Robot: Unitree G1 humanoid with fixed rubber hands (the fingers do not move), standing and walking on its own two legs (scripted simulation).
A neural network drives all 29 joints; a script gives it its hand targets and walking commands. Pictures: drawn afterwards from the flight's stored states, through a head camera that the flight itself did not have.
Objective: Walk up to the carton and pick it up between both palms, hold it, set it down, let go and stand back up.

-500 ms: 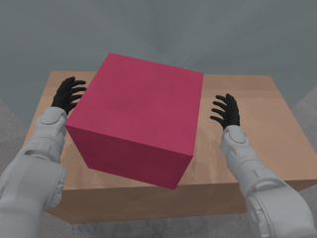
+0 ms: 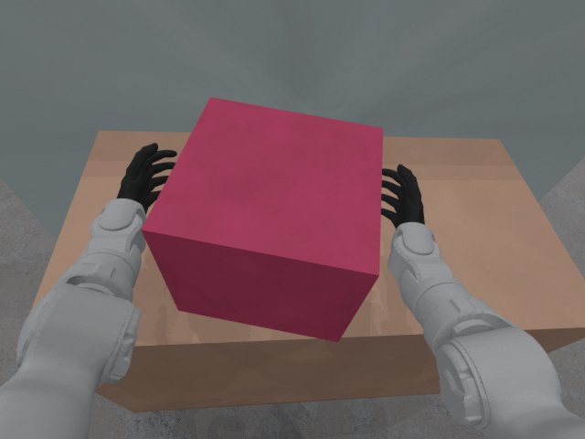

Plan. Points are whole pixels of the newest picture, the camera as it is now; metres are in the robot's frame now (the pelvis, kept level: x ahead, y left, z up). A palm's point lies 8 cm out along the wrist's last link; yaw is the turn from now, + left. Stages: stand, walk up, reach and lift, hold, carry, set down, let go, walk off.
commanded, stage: reach and lift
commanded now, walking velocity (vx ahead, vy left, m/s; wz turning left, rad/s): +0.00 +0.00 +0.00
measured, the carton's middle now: (276, 223) +0.46 +0.03 +0.00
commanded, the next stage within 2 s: none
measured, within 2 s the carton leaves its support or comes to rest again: leaves its support in 1.46 s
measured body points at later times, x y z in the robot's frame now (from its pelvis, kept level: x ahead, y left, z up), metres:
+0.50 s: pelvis +0.00 +0.00 +0.00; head +0.08 +0.04 +0.44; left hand +0.47 +0.22 +0.06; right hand +0.43 -0.16 +0.06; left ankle +0.02 +0.11 -0.73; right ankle -0.02 -0.17 -0.73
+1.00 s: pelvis +0.00 +0.00 +0.00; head +0.08 +0.04 +0.44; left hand +0.47 +0.21 +0.06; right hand +0.43 -0.16 +0.06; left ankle +0.02 +0.11 -0.73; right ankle -0.02 -0.17 -0.73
